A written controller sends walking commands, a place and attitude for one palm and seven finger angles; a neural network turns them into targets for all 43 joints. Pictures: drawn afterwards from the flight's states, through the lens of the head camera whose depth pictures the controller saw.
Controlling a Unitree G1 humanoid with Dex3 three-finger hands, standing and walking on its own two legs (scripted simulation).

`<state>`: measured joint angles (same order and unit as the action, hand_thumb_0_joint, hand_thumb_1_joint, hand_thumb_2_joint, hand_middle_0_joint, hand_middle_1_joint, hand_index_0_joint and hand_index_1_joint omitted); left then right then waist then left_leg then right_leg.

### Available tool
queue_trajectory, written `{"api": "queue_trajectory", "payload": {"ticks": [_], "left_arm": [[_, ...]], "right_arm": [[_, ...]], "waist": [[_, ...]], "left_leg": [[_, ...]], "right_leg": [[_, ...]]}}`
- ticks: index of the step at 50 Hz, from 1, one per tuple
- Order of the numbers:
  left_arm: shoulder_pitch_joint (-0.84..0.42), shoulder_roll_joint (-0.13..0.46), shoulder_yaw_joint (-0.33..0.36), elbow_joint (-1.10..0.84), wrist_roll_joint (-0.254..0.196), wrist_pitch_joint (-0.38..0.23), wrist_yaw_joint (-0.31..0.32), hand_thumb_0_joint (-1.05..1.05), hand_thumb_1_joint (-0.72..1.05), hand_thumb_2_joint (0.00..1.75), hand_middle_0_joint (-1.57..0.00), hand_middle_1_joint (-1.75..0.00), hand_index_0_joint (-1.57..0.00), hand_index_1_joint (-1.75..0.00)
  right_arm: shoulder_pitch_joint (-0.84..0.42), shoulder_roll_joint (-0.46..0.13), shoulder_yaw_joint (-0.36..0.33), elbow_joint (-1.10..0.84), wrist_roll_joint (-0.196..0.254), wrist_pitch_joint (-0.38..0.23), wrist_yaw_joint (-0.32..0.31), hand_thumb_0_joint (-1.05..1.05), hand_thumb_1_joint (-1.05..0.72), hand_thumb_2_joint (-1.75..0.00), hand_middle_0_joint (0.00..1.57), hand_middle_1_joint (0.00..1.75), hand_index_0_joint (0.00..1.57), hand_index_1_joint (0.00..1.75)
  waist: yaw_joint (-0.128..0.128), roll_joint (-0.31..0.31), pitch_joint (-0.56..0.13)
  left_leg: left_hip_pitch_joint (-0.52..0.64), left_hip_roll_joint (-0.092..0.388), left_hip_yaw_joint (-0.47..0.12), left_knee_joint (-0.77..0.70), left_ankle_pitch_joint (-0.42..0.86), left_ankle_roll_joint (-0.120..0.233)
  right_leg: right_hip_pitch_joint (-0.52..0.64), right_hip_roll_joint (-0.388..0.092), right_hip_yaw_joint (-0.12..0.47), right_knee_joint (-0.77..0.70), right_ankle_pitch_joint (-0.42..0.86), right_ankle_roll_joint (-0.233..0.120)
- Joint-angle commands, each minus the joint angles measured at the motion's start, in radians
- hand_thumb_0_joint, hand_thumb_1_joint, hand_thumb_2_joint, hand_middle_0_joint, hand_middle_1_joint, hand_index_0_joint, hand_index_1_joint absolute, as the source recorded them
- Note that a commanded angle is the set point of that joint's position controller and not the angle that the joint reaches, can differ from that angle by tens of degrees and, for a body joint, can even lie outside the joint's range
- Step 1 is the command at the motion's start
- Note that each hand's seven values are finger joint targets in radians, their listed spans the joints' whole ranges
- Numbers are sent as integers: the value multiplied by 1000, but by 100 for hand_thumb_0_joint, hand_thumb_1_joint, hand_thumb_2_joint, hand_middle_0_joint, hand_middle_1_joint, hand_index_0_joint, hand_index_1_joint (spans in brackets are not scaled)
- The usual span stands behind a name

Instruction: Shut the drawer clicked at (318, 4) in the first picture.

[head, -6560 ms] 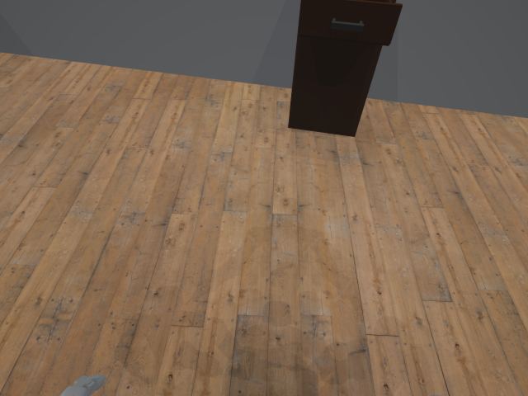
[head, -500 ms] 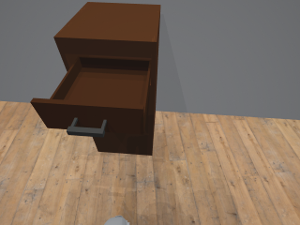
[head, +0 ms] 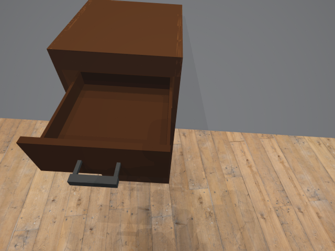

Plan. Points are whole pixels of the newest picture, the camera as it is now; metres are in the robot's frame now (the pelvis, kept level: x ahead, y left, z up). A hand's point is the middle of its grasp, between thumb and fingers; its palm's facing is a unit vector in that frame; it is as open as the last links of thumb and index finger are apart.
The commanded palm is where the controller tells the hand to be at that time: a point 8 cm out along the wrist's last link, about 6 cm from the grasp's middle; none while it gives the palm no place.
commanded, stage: come to a stop and stand still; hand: left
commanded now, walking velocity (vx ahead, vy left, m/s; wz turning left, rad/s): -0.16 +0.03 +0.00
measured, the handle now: (96, 173) +0.30 +0.20 -0.01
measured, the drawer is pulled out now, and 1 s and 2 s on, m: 0.30 0.30 0.30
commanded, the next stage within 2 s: look again from close up in 1.00 s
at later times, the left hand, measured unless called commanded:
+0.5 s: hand out of the picture +0.02 +0.19 -0.18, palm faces +0.07 -0.98 -0.20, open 7.4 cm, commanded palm none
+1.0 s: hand out of the picture -0.08 +0.14 -0.17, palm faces +0.05 -0.99 -0.16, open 7.4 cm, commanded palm none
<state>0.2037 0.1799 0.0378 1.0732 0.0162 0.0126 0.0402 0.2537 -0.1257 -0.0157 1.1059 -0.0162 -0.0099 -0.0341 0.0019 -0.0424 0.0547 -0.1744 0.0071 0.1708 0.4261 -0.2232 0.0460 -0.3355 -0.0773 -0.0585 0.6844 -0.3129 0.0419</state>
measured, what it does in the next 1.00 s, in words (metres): steps on the spot: right foot, then left foot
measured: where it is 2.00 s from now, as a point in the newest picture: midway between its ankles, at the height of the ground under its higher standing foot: outside the picture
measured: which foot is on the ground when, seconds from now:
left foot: down 0.00-0.14, up 0.16-0.36, down 0.38-1.00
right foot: up 0.00-0.02, down 0.04-0.40, up 0.42-0.60, down 0.62-1.00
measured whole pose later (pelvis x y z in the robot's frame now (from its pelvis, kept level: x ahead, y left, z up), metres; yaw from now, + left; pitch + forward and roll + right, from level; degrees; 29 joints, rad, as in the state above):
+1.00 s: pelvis -0.07 -0.02 +0.00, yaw +0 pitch -2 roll +1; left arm 0.29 0.12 0.00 1.14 0.01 0.00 0.03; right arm 0.28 -0.14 0.00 1.16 -0.01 0.02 -0.02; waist 0.00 0.00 0.04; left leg -0.19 0.04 0.07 0.39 -0.17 -0.02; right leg -0.16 0.01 -0.05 0.42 -0.23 -0.03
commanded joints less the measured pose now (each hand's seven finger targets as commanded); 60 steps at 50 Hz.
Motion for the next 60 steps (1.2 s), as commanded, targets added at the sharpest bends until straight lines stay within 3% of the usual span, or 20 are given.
{"api": "queue_trajectory", "payload": {"ticks": [1,3,6,11,15,17,18,20,23,27,30,32,33,34,39,46,54,55,56,60], "left_arm": [[121,69,4,-7,4,-1,1,0,90,90,-20,-30,-20,-30],[97,122,10,-22,5,-8,4,0,90,90,-20,-30,-20,-30],[70,156,23,-42,-2,-15,8,0,90,90,-20,-30,-20,-30],[16,161,40,-67,8,-9,14,0,90,90,-20,-30,-20,-30],[-7,171,54,-80,11,0,14,0,90,90,-20,-30,-20,-30],[-39,157,51,-83,4,5,11,0,90,90,-20,-30,-20,-30],[-36,127,42,-91,-3,10,6,0,90,90,-20,-30,-20,-30],[-42,65,30,-103,-3,25,-3,0,90,90,-20,-30,-20,-30],[-3,62,24,-75,8,34,-9,0,90,90,-20,-30,-20,-30],[36,41,1,-49,3,11,-10,0,90,90,-20,-30,-20,-30],[111,66,-8,-4,0,-14,-2,0,90,90,-20,-30,-20,-30],[89,100,-11,3,-2,-24,2,0,90,90,-20,-30,-20,-30],[81,105,-9,9,-4,-30,2,0,90,90,-20,-30,-20,-30],[78,91,-14,13,-5,-31,1,0,90,90,-20,-30,-20,-30],[88,75,-22,27,-6,-21,-1,0,90,90,-20,-30,-20,-30],[123,68,-17,36,-7,-19,-1,0,90,90,-20,-30,-20,-30],[147,41,-17,44,-10,-25,0,0,90,90,-20,-30,-20,-30],[219,58,-31,63,11,-59,34,0,90,90,-20,-30,-20,-30],[158,115,-21,7,2,-67,25,0,90,90,-20,-30,-20,-30],[99,78,-19,-42,-3,-61,11,0,90,90,-20,-30,-20,-30]], "right_arm": [[28,-132,-43,-31,7,-5,-8,0,-90,-90,20,30,20,30],[53,-101,-44,-37,13,0,0,0,-90,-90,20,30,20,30],[72,-77,-46,-38,11,33,5,0,-90,-90,20,30,20,30],[54,-78,-49,-55,12,49,1,0,-90,-90,20,30,20,30],[77,-73,-46,-66,10,45,5,0,-90,-90,20,30,20,30],[136,-67,-43,-45,8,33,7,0,-90,-90,20,30,20,30],[141,-94,-44,-47,4,25,7,0,-90,-90,20,30,20,30],[34,-169,-49,-90,-6,21,7,0,-90,-90,20,30,20,30],[-55,-164,-40,-114,-7,14,-2,0,-90,-90,20,30,20,30],[-14,-160,-37,-82,-2,5,-5,0,-90,-90,20,30,20,30],[20,-141,-35,-55,13,-6,-3,0,-90,-90,20,30,20,30],[30,-115,-29,-50,18,-4,4,0,-90,-90,20,30,20,30],[27,-118,-25,-43,14,5,3,0,-90,-90,20,30,20,30],[23,-123,-25,-38,13,7,2,0,-90,-90,20,30,20,30],[20,-115,-10,-2,10,13,7,0,-90,-90,20,30,20,30],[66,-96,-5,20,5,14,7,0,-90,-90,20,30,20,30],[116,-75,-2,37,5,2,0,0,-90,-90,20,30,20,30],[-5,-110,2,-32,5,-20,14,0,-90,-90,20,30,20,30],[84,-59,3,-61,4,-5,20,0,-90,-90,20,30,20,30],[157,-74,5,-59,-5,-7,23,0,-90,-90,20,30,20,30]], "waist": [[23,125,-23],[0,54,-31],[-3,-161,-103],[14,-113,-91],[7,-106,-99],[-24,-96,-105],[-20,0,-93],[8,251,-1],[29,228,46],[12,165,-18],[13,83,-91],[-18,44,-99],[-21,-69,-104],[-22,-93,-92],[-15,-9,41],[-9,36,62],[-2,51,31],[40,63,57],[-37,58,-40],[-47,26,-7]], "left_leg": [[-29,214,-165,-23,416,28],[-75,129,-116,17,221,-35],[-65,43,-70,168,-132,-75],[-160,32,-142,377,-286,-83],[-100,30,-134,207,-202,-86],[45,28,-113,1,-33,-81],[80,69,-164,-58,-4,-61],[-153,258,-367,-228,-89,38],[-214,249,-351,-271,-87,86],[19,217,-273,-154,240,92],[62,140,-215,-16,338,17],[64,99,-180,-24,261,-32],[74,95,-167,-19,206,-47],[85,94,-162,-29,167,-50],[50,94,-174,-97,27,-45],[12,85,-172,-107,-30,-45],[-8,94,-182,-107,11,-43],[-102,102,-143,127,62,-67],[-78,65,-157,128,-99,-60],[-46,62,-169,82,-11,-40]], "right_leg": [[145,-16,28,-240,243,-21],[179,-115,105,-217,550,-65],[157,-240,225,-296,658,-187],[194,-265,221,-307,714,-255],[164,-243,212,-301,542,-223],[79,-184,167,-266,335,-156],[11,-118,126,-228,182,-112],[37,20,-7,-88,-28,-26],[39,24,47,127,-95,-36],[6,20,29,-45,-85,-24],[154,-19,98,-334,240,-33],[169,-88,142,-305,416,-69],[156,-79,150,-309,402,-76],[134,-84,152,-326,375,-79],[34,-45,150,-411,15,-64],[23,-36,151,-433,-72,-65],[71,-30,131,-402,13,-71],[90,-88,174,-364,405,-60],[86,-144,219,-397,139,-111],[-11,-66,143,-345,-72,-129]]}}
